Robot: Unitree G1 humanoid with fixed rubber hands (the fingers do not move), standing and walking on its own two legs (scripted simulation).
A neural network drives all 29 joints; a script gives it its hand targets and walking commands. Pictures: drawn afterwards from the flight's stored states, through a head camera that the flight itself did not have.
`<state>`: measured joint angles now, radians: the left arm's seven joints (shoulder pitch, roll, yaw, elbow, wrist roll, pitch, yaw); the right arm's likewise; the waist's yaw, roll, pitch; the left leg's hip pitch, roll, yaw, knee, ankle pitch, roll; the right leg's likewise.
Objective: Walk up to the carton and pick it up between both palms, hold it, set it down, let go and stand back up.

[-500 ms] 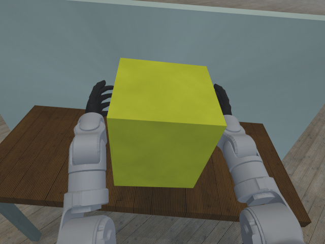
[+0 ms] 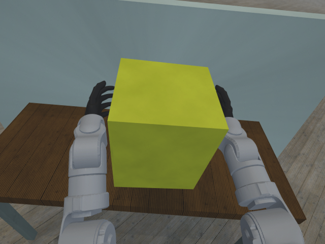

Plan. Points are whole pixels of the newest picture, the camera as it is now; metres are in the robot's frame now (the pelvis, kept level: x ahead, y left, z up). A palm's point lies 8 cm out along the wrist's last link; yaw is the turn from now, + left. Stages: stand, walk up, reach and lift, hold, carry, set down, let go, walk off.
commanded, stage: hold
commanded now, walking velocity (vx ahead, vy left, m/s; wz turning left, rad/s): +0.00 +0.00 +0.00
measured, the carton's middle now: (159, 128) +0.36 +0.00 +0.13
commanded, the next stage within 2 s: set down in 1.54 s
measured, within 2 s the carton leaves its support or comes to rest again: neither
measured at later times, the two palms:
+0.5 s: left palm (93, 115) +0.35 +0.15 +0.18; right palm (222, 117) +0.36 -0.15 +0.17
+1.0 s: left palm (95, 115) +0.35 +0.15 +0.18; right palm (222, 117) +0.36 -0.15 +0.17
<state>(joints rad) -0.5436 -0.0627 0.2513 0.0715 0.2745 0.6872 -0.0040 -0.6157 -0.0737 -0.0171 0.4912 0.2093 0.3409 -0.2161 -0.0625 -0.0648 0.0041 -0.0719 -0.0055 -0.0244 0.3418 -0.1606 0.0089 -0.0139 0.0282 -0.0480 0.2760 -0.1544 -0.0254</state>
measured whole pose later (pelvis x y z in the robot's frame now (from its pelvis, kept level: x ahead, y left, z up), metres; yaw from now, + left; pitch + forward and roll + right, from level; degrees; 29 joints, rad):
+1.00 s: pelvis +0.00 +0.00 +0.00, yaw +0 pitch -7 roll -1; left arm -0.53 -0.06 0.25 0.06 0.27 0.69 -0.01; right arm -0.61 -0.07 -0.01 0.48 0.22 0.34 -0.22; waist -0.07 -0.06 0.01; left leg -0.06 -0.01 -0.03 0.34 -0.16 0.01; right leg 0.00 0.03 -0.05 0.27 -0.16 -0.03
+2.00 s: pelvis +0.01 +0.00 +0.00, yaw +0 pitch -8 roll +0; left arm -0.55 -0.11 0.31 0.22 0.35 0.48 -0.05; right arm -0.59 0.00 -0.14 0.69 0.01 0.03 -0.14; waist -0.01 -0.07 0.05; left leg -0.01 -0.01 -0.02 0.31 -0.16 0.01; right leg 0.03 0.02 -0.05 0.27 -0.17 -0.03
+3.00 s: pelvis +0.01 -0.03 +0.00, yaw +0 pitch +1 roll +0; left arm -0.57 -0.14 0.36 0.56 0.32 0.15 0.06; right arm -0.67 -0.04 -0.27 0.98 -0.12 -0.19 -0.08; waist 0.05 -0.04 -0.01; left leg -0.17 0.03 0.00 0.28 -0.13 -0.03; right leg -0.14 0.05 -0.07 0.26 -0.15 -0.07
